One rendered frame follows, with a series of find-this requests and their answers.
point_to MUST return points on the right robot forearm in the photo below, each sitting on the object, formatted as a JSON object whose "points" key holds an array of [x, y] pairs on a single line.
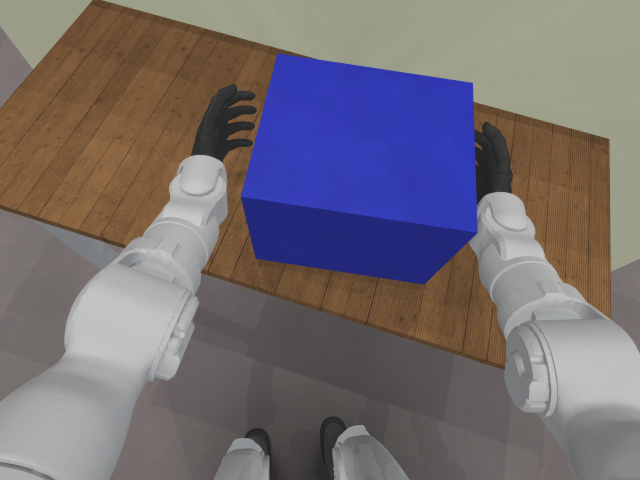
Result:
{"points": [[512, 266]]}

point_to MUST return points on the carton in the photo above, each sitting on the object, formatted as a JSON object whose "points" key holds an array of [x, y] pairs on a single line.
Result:
{"points": [[362, 170]]}

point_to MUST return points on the robot left upper arm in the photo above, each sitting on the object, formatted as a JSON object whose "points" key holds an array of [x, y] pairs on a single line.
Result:
{"points": [[71, 421]]}

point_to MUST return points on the left robot forearm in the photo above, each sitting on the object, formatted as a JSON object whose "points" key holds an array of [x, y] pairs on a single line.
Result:
{"points": [[179, 242]]}

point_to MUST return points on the robot left thigh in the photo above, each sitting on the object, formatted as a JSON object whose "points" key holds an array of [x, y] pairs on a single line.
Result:
{"points": [[244, 464]]}

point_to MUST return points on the robot right hand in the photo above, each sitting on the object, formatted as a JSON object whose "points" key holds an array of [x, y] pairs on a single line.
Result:
{"points": [[493, 173]]}

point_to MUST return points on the table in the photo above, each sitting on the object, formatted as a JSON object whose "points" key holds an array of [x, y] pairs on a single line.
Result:
{"points": [[92, 138]]}

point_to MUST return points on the robot right upper arm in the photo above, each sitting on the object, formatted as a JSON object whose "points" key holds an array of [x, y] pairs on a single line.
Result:
{"points": [[582, 378]]}

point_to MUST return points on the left robot foot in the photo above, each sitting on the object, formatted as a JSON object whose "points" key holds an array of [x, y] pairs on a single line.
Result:
{"points": [[262, 439]]}

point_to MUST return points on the robot left hand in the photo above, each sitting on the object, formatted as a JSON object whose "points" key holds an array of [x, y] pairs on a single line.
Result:
{"points": [[212, 134]]}

